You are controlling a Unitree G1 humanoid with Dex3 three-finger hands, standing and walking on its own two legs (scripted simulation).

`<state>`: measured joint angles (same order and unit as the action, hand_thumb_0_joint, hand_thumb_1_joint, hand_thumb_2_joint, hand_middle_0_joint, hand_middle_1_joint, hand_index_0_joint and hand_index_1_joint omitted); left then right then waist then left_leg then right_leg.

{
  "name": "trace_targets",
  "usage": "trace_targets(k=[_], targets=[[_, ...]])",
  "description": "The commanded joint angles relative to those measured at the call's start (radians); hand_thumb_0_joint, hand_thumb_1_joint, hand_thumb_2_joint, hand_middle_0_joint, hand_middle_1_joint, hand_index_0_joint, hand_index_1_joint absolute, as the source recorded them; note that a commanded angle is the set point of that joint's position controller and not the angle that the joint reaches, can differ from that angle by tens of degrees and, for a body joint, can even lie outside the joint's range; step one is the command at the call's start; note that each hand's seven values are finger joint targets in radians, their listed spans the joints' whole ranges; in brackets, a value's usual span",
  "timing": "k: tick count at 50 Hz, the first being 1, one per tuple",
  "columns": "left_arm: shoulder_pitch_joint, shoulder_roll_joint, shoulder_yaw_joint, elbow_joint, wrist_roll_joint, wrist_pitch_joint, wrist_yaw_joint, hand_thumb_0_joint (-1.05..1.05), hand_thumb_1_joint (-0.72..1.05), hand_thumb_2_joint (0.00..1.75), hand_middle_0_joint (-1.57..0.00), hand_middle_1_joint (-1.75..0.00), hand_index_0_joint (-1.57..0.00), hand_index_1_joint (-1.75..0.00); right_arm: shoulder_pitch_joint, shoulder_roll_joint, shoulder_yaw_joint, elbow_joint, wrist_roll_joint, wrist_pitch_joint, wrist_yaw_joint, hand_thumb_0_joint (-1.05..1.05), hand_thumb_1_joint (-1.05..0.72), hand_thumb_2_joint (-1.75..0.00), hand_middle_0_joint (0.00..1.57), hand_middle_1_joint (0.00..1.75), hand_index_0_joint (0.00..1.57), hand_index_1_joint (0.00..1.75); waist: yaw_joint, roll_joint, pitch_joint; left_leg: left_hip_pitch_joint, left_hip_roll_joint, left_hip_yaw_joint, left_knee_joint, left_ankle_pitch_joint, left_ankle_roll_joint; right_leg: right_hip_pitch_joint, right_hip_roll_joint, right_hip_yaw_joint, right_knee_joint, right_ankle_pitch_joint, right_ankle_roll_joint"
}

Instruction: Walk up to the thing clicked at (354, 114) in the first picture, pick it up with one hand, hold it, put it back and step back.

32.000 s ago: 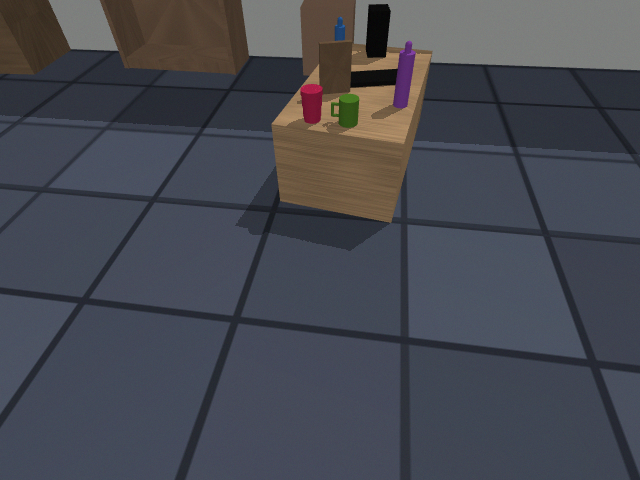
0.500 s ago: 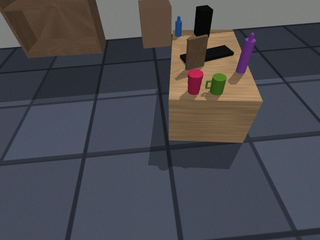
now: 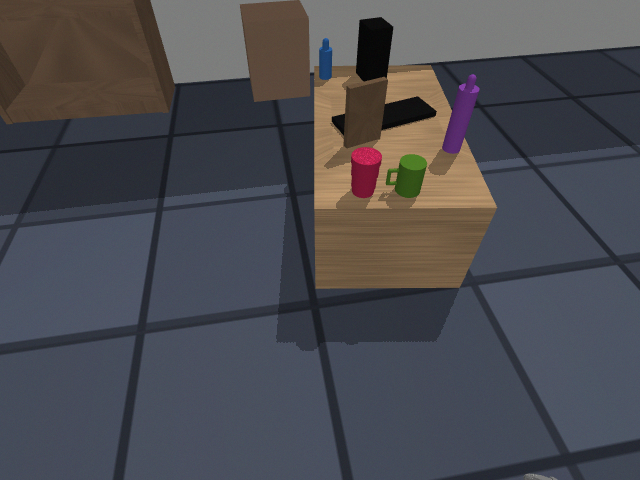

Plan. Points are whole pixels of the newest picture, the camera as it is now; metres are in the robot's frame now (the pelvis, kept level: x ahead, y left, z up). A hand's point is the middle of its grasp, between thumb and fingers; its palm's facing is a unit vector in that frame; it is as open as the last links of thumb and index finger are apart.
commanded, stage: step back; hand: right
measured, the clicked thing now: (404, 176) +1.05 -0.23 -0.29
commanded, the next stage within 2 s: stand in 0.12 s
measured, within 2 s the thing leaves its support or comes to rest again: neither
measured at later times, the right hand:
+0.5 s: hand out of the picture +0.06 -0.27 -0.15, palm faces +0.00 +0.95 -0.32, open 7.4 cm
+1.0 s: hand out of the picture +0.06 -0.27 -0.15, palm faces -0.03 +0.94 -0.33, open 7.4 cm
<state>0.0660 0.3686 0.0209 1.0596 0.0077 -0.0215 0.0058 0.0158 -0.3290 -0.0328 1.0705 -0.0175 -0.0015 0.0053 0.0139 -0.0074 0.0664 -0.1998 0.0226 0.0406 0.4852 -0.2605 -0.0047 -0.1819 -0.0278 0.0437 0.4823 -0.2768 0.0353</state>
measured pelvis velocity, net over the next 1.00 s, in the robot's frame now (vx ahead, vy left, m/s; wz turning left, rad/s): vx -0.01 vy -0.02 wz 0.01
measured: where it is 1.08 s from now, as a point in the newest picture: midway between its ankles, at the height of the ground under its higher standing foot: outside the picture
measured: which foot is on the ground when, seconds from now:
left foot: down 0.00-1.00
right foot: down 0.00-1.00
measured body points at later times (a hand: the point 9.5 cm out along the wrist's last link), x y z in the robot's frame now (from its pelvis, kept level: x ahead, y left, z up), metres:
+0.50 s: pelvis -0.02 -0.01 +0.01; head -0.01 -0.02 +0.46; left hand +0.05 +0.29 -0.12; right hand +0.06 -0.31 -0.13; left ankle +0.00 +0.12 -0.74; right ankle -0.01 -0.14 -0.74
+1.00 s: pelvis -0.01 -0.02 +0.01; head +0.00 -0.02 +0.46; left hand +0.06 +0.29 -0.12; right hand +0.06 -0.32 -0.12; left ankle +0.00 +0.12 -0.74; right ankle -0.01 -0.14 -0.74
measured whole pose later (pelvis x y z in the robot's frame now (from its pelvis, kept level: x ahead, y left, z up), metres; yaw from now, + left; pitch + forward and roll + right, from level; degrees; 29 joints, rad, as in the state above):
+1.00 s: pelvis -0.01 -0.02 +0.01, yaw +1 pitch -2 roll +0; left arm 0.11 0.35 0.00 1.14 0.01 -0.02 -0.01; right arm 0.11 -0.35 -0.01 1.14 -0.01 -0.01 0.02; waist -0.01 0.01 0.05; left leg -0.14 0.04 0.02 0.34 -0.16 -0.03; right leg -0.12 -0.01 0.02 0.33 -0.18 0.01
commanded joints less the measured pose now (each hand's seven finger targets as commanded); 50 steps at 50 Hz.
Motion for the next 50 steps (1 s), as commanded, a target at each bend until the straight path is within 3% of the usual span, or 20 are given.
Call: trace_targets(k=[1, 5, 6, 9, 12, 17, 22, 24, 29, 39, 50], targets=[[-0.012, 0.21, 0.041, -0.047, 0.005, -0.015, 0.016, 0.0, 0.9, 0.9, -0.2, -0.3, -0.2, -0.3, -0.047, -0.216, -0.04, -0.047, 0.0, -0.017, -0.012, 0.0, -0.9, -0.9, 0.2, 0.3, 0.2, 0.3, 0.004, 0.016, -0.137, 0.067, 0.114, -0.086, -0.094, 0.294, 0.041, 0.054, -0.08, 0.055, -0.061, 0.332, -0.054], [-0.016, 0.213, 0.039, -0.044, 0.009, -0.015, 0.012, 0.0, 0.9, 0.9, -0.2, -0.3, -0.2, -0.3, -0.059, -0.212, -0.038, -0.044, -0.001, -0.017, -0.008, 0.0, -0.9, -0.9, 0.2, 0.3, 0.2, 0.3, 0.005, 0.012, -0.121, 0.078, 0.108, -0.075, -0.115, 0.197, 0.034, 0.036, -0.082, 0.073, -0.102, 0.298, -0.058], [-0.031, 0.182, 0.024, -0.021, -0.001, -0.015, 0.008, 0.0, 0.9, 0.9, -0.2, -0.3, -0.2, -0.3, -0.029, -0.221, -0.034, -0.036, 0.011, -0.023, -0.004, 0.0, -0.9, -0.9, 0.2, 0.3, 0.2, 0.3, -0.026, 0.025, -0.139, 0.089, 0.11, -0.109, -0.159, 0.221, 0.034, 0.067, -0.084, 0.064, -0.121, 0.28, -0.049], [-0.016, 0.187, 0.021, -0.009, -0.004, -0.017, 0.005, 0.0, 0.9, 0.9, -0.2, -0.3, -0.2, -0.3, -0.054, -0.228, -0.036, -0.026, 0.012, -0.028, 0.0, 0.0, -0.9, -0.9, 0.2, 0.3, 0.2, 0.3, -0.009, 0.034, -0.132, 0.13, 0.112, -0.108, -0.163, 0.232, 0.028, 0.052, -0.086, 0.066, -0.157, 0.252, -0.045], [-0.03, 0.2, 0.021, 0.001, 0.001, -0.017, 0.004, 0.0, 0.9, 0.9, -0.2, -0.3, -0.2, -0.3, -0.032, -0.218, -0.031, -0.015, 0.012, -0.028, 0.0, 0.0, -0.9, -0.9, 0.2, 0.3, 0.2, 0.3, -0.021, 0.008, -0.102, 0.127, 0.108, -0.106, -0.183, 0.176, 0.021, 0.032, -0.092, 0.071, -0.188, 0.206, -0.046], [-0.017, 0.194, 0.019, 0.016, 0.002, -0.021, 0.002, 0.0, 0.9, 0.9, -0.2, -0.3, -0.2, -0.3, -0.021, -0.23, -0.03, -0.003, 0.01, -0.031, 0.0, 0.0, -0.9, -0.9, 0.2, 0.3, 0.2, 0.3, -0.016, 0.014, -0.114, 0.123, 0.111, -0.107, -0.193, 0.19, 0.021, 0.068, -0.097, 0.067, -0.201, 0.229, -0.045], [-0.013, 0.197, 0.02, 0.024, 0.002, -0.018, 0.001, 0.0, 0.9, 0.9, -0.2, -0.3, -0.2, -0.3, -0.002, -0.228, -0.027, 0.01, 0.008, -0.027, 0.002, 0.0, -0.9, -0.9, 0.2, 0.3, 0.2, 0.3, -0.017, 0.012, -0.058, 0.088, 0.101, -0.11, -0.216, 0.06, 0.014, 0.021, -0.091, 0.075, -0.236, 0.096, -0.047], [-0.012, 0.205, 0.022, 0.023, 0.003, -0.019, 0.0, 0.0, 0.9, 0.9, -0.2, -0.3, -0.2, -0.3, 0.023, -0.221, -0.024, 0.013, 0.006, -0.027, 0.002, 0.0, -0.9, -0.9, 0.2, 0.3, 0.2, 0.3, -0.023, -0.003, -0.063, 0.082, 0.104, -0.11, -0.22, 0.072, 0.014, 0.033, -0.094, 0.078, -0.233, 0.108, -0.049], [0.0, 0.2, 0.024, 0.025, 0.003, -0.014, -0.003, 0.0, 0.9, 0.9, -0.2, -0.3, -0.2, -0.3, 0.032, -0.23, -0.025, 0.013, 0.005, -0.025, 0.002, 0.0, -0.9, -0.9, 0.2, 0.3, 0.2, 0.3, -0.017, -0.002, -0.043, 0.058, 0.099, -0.121, -0.225, -0.003, 0.015, -0.002, -0.087, 0.08, -0.248, 0.013, -0.049], [0.014, 0.2, 0.021, 0.025, -0.001, -0.019, -0.003, 0.0, 0.9, 0.9, -0.2, -0.3, -0.2, -0.3, 0.054, -0.235, -0.015, 0.012, 0.007, -0.031, -0.003, 0.0, -0.9, -0.9, 0.2, 0.3, 0.2, 0.3, -0.019, 0.01, -0.101, 0.107, 0.113, -0.115, -0.189, 0.163, 0.02, 0.049, -0.099, 0.075, -0.213, 0.205, -0.05], [0.016, 0.208, 0.018, 0.024, -0.001, -0.017, -0.001, 0.0, 0.9, 0.9, -0.2, -0.3, -0.2, -0.3, 0.06, -0.232, -0.004, 0.014, 0.01, -0.028, -0.005, 0.0, -0.9, -0.9, 0.2, 0.3, 0.2, 0.3, -0.021, 0.003, -0.084, 0.099, 0.113, -0.112, -0.195, 0.173, 0.015, 0.053, -0.098, 0.068, -0.218, 0.216, -0.047]])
